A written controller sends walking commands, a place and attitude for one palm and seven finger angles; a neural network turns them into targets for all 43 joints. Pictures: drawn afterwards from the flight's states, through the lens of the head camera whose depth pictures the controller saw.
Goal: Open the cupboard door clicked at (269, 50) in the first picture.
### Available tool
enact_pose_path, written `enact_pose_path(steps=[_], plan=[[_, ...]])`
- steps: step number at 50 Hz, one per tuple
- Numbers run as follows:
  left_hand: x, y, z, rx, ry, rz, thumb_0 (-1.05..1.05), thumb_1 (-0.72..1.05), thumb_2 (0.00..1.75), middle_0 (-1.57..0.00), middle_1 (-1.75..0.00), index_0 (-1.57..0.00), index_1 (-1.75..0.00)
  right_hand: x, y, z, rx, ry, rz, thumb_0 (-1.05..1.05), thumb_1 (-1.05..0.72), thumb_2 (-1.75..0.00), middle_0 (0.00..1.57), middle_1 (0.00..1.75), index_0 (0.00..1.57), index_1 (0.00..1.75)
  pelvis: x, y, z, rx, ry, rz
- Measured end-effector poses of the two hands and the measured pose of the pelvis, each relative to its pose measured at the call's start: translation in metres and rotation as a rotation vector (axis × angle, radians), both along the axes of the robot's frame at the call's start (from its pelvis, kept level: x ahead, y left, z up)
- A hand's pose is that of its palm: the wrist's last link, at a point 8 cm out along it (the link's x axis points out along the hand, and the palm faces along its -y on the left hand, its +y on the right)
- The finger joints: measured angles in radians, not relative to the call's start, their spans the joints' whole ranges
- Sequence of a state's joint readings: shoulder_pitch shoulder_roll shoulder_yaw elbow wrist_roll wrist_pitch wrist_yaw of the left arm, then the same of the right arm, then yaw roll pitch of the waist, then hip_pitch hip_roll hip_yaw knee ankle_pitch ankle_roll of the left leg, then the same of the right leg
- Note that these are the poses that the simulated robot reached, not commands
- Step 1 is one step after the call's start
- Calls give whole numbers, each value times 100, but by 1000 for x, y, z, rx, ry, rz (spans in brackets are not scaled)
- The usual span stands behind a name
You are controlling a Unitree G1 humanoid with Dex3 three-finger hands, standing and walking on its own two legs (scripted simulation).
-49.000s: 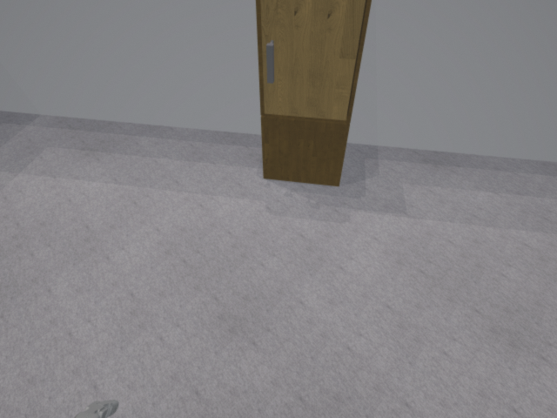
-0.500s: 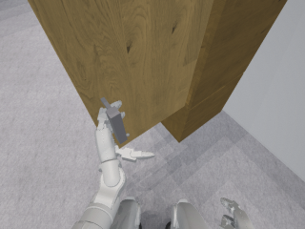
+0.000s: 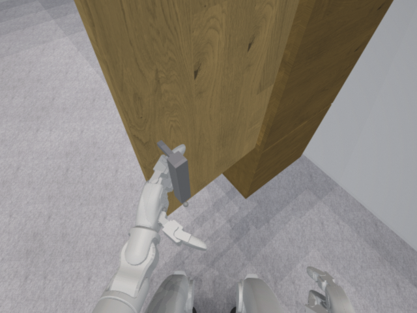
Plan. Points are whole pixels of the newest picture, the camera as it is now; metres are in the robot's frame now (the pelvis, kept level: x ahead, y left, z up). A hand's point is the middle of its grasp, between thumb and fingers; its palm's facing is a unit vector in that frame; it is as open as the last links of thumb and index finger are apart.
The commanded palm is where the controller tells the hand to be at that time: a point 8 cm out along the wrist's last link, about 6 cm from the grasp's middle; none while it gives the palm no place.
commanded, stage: slide the hand sideways off the handle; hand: left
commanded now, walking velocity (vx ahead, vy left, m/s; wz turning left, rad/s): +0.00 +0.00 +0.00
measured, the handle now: (173, 172) +0.38 +0.09 +0.03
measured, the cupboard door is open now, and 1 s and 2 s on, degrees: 94 93 93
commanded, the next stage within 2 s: draw the hand back to the body in 0.80 s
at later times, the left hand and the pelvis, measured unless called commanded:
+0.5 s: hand (163, 221) +0.28 +0.10 +0.02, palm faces -0.08 -1.00 -0.05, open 16.2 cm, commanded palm +0.25 +0.17 +0.02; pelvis +0.02 -0.03 -0.01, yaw +0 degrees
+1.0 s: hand (133, 239) +0.24 +0.14 +0.03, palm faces -0.11 -0.99 -0.04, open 16.3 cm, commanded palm +0.22 +0.21 +0.05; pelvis +0.01 -0.03 -0.02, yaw +0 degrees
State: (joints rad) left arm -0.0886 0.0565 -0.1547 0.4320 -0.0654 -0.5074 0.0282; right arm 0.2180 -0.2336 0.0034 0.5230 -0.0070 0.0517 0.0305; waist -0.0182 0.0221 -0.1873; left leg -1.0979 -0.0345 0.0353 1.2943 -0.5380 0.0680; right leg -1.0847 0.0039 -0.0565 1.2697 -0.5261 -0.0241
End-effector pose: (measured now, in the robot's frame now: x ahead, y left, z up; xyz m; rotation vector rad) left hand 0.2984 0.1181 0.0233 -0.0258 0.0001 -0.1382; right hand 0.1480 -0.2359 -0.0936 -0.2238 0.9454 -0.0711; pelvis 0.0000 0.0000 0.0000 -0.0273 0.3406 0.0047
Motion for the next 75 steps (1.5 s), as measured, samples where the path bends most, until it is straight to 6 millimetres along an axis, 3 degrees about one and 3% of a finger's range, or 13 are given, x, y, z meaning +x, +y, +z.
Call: enact_pose_path(steps=[8, 17, 29, 40, 48, 53, 59, 67, 71, 75], plan=[[-14, 12, -10, 65, -30, 15, -1, -50, 30, -19, -33, -17, -31, 17, 0, -11, 10, -5, 30, 1, -91, -90, 20, 30, 20, 30, 1, -5, -12, -1, 13, -2], [-24, 24, -2, 64, 24, 39, -1, -50, 30, -19, -32, -19, -31, 34, 0, -11, 36, -34, 28, 1, -91, -90, 20, 30, 20, 30, 10, -15, -7, 4, 17, 2], [-45, 45, -2, 87, 41, 63, -1, -50, 30, -19, -32, -19, -31, 52, -25, -4, 1, -101, 19, 1, -91, -90, 20, 30, 20, 30, 19, -33, -9, 11, 24, 5], [-70, 77, 0, 95, 43, 93, -1, -50, 30, -17, -31, -17, -30, 54, -38, -5, -29, -145, 7, 1, -91, -90, 20, 30, 20, 30, 16, -38, -16, 5, 28, 10], [-70, 79, 0, 61, 21, 30, -1, -50, 30, -16, -30, -15, -30, 45, -31, -8, -41, -170, 0, 1, -91, -90, 20, 30, 20, 30, 8, -30, -23, -9, 26, 7], [-72, 89, 29, 83, -7, 43, -1, -50, 30, -16, -30, -15, -30, 36, -19, 3, -21, -168, -29, 1, -91, -90, 20, 30, 20, 30, 7, -23, -12, -15, -5, 3], [-87, 107, 71, 104, 8, 99, -1, -50, 30, -16, -30, -15, -30, 30, -1, 34, 11, -189, -46, 1, -91, -90, 20, 30, 20, 30, 13, -13, 15, -24, -54, 14], [-94, 116, 89, 90, 36, 73, -1, -50, 30, -15, -30, -15, -30, 39, 7, 74, -28, -271, -20, 1, -91, -90, 21, 30, 20, 30, 20, -3, 38, -31, -110, 24], [-93, 123, 112, 103, -22, 76, -1, -47, 31, -16, -30, -15, -30, 46, 8, 91, -37, -309, -21, 1, -91, -90, 21, 30, 20, 30, 25, 2, 46, -34, -139, 24], [-94, 134, 135, 250, 24, 212, -1, -39, 35, -16, -30, -16, -30, 52, 13, 104, -38, -313, -39, 1, -91, -90, 20, 30, 20, 30, 32, 5, 60, -26, -167, 13]])
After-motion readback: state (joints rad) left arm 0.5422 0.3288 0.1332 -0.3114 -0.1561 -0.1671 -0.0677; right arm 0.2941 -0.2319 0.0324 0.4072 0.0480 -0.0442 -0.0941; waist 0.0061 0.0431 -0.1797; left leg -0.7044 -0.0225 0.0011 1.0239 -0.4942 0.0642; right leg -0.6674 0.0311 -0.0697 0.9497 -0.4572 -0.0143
